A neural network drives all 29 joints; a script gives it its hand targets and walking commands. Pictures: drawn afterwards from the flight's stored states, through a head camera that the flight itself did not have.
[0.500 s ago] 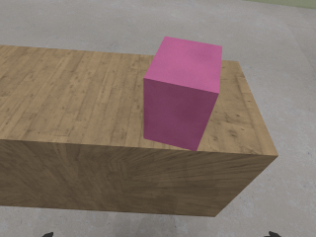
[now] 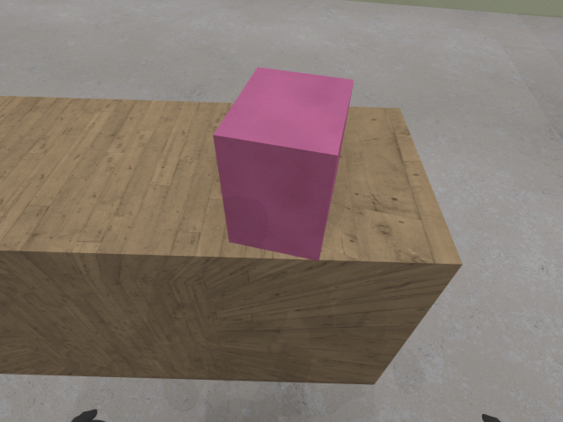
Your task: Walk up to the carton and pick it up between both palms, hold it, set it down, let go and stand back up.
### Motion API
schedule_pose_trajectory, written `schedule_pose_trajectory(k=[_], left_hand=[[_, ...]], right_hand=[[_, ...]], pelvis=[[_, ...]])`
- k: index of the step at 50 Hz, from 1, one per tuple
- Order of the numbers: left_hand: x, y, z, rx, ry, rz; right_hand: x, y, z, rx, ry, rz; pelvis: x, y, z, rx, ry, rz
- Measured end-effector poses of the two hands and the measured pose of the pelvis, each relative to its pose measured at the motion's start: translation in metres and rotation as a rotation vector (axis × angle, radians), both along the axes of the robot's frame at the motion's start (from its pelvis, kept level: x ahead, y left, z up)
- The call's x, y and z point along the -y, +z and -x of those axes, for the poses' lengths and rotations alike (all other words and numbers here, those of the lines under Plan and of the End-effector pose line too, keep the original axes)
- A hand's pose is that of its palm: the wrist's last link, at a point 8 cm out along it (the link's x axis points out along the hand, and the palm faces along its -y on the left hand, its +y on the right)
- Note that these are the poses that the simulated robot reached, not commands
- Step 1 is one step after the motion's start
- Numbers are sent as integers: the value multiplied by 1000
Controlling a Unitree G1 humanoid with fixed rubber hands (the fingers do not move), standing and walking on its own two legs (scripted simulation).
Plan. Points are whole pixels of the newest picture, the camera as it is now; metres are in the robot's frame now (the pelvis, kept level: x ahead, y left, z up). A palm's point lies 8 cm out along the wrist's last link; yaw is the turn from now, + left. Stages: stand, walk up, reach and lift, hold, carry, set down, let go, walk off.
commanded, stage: walk up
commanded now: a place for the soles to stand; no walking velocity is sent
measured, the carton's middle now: (288, 164) +0.53 +0.00 +0.08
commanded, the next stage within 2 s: reach and lift in 1.70 s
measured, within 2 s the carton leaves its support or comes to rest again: neither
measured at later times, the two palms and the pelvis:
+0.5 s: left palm out of the picture +0.05 +0.27 -0.09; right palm out of the picture +0.06 -0.35 -0.07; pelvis -0.04 -0.03 +0.00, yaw +1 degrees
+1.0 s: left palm out of the picture +0.06 +0.29 -0.09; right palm out of the picture +0.08 -0.32 -0.07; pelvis -0.01 -0.01 +0.01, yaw +2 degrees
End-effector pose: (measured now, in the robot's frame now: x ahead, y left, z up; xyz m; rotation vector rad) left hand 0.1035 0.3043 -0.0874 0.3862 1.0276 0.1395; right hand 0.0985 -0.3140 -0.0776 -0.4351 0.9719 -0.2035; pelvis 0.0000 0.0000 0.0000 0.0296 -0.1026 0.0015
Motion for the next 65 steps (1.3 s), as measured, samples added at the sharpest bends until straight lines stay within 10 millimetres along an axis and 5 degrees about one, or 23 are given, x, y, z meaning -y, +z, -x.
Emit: schedule_pose_trajectory(k=[13,21,29,36,44,53,65], left_hand=[[-6,-10,37,-22,41,34],[23,-15,46,-19,18,48],[33,14,63,-30,18,-15],[18,25,57,-35,28,-55],[3,3,50,-51,42,10],[15,-5,40,-54,34,39],[2,5,15,-19,31,15]], right_hand=[[-5,3,30,-38,13,29],[23,3,42,-11,2,33],[38,2,36,-18,4,-12],[23,-8,27,-35,13,-42],[2,3,21,-62,19,2],[12,11,12,-64,17,27],[-3,3,-5,-67,31,0]], pelvis=[[-6,-1,29,-1,32,24],[19,-4,39,9,16,8],[37,11,35,16,17,-17],[28,12,27,0,21,-2],[6,9,20,-26,35,33],[14,10,12,-38,33,27],[4,11,1,-52,40,31]])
